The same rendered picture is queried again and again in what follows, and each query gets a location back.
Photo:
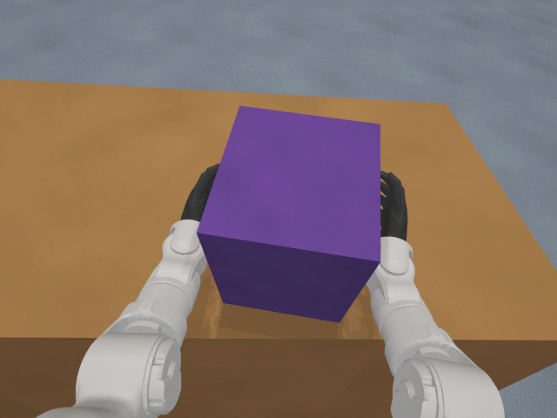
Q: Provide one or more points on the left robot hand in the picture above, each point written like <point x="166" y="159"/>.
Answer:
<point x="196" y="202"/>

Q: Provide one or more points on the robot left forearm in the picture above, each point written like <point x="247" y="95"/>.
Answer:
<point x="168" y="296"/>

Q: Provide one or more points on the robot left upper arm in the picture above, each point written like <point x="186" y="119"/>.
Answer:
<point x="127" y="375"/>

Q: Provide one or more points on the pedestal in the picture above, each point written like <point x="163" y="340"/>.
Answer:
<point x="92" y="178"/>

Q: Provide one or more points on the robot right upper arm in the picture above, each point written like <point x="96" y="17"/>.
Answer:
<point x="425" y="387"/>

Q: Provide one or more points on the carton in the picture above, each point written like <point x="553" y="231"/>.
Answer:
<point x="292" y="222"/>

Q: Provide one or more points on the right robot hand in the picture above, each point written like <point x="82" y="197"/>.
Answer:
<point x="393" y="217"/>

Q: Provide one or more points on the robot right forearm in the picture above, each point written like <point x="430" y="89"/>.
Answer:
<point x="403" y="320"/>

